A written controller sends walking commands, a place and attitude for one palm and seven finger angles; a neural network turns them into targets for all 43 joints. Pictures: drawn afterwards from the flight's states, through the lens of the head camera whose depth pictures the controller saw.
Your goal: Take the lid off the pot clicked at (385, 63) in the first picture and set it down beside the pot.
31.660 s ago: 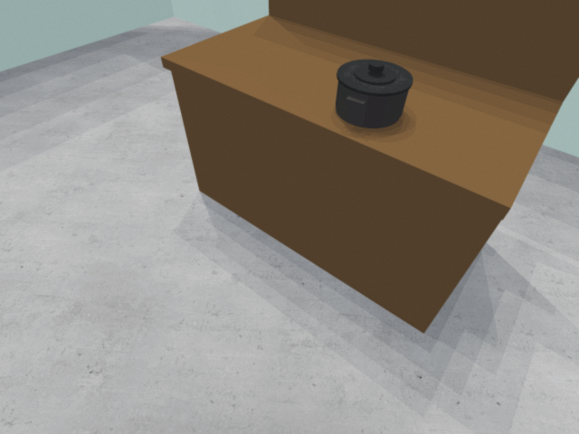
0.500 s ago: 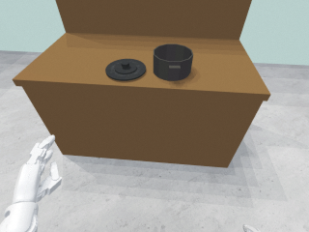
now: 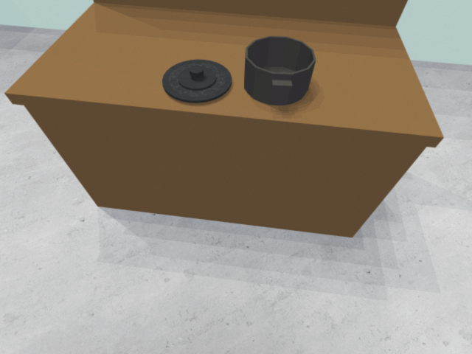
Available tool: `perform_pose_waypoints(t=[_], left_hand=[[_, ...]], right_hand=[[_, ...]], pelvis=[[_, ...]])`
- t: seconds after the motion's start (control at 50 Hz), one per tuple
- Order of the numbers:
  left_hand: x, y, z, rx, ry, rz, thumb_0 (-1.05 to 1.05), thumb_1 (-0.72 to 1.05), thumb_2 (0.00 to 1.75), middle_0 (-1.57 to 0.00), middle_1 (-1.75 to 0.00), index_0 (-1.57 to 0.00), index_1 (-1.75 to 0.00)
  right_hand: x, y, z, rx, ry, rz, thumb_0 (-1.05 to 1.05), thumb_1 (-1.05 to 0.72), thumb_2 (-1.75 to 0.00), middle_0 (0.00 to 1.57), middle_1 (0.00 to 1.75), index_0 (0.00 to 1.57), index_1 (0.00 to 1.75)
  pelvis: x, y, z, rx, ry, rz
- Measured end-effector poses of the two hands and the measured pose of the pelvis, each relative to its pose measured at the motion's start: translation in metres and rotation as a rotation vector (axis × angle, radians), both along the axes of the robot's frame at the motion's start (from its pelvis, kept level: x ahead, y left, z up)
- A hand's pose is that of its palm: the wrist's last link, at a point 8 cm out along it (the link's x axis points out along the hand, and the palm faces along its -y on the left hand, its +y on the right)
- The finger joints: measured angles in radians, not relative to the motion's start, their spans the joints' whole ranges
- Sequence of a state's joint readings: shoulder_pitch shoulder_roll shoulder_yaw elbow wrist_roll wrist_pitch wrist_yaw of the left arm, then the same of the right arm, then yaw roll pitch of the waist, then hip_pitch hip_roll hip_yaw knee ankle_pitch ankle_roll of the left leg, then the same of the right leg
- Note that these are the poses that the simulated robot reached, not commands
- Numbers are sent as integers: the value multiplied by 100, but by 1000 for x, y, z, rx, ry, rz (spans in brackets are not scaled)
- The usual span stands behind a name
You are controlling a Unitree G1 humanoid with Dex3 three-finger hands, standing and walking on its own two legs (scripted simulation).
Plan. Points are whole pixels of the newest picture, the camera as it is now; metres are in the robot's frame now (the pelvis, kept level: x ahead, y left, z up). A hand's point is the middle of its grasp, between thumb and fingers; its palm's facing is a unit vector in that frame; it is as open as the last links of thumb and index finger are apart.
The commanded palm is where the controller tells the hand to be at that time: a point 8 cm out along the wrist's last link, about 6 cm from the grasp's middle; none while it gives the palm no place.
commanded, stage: stop stepping back and stand still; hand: left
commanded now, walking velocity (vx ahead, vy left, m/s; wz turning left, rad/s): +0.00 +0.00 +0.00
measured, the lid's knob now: (196, 71) +0.85 +0.18 -0.03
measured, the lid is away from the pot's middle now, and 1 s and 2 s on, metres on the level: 0.24 0.24 0.24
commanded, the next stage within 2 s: let the arm hang, fingers relaxed in 0.36 s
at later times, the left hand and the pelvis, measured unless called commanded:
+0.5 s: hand out of the picture +0.07 +0.18 -0.17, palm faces +0.00 -0.98 -0.22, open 7.3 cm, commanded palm none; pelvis +0.02 +0.00 +0.00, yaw -1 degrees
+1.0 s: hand out of the picture +0.03 +0.16 -0.18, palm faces +0.01 -0.98 -0.19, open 7.3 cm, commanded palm none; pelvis +0.02 -0.01 +0.00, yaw -2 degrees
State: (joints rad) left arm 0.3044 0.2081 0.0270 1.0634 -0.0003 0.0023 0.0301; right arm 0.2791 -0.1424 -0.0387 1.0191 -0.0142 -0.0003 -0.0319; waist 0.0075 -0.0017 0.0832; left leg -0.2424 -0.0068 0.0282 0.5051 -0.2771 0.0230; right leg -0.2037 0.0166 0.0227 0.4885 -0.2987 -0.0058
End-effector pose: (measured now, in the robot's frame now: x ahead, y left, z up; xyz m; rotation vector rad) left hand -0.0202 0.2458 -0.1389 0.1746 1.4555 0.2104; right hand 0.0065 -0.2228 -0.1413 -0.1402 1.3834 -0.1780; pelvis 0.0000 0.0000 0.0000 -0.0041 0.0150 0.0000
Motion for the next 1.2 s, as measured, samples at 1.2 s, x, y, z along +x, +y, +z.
perform_pose_waypoints(t=[1.2], left_hand=[[46, -35, -6, -50, -43, -35, 1, 92, 90, -20, -30, -20, -30]], right_hand=[[-3, 2, -4, 23, 35, -80, 0, -92, -90, 20, 29, 20, 29]], pelvis=[[22, -7, 1, 4, -27, -32]])
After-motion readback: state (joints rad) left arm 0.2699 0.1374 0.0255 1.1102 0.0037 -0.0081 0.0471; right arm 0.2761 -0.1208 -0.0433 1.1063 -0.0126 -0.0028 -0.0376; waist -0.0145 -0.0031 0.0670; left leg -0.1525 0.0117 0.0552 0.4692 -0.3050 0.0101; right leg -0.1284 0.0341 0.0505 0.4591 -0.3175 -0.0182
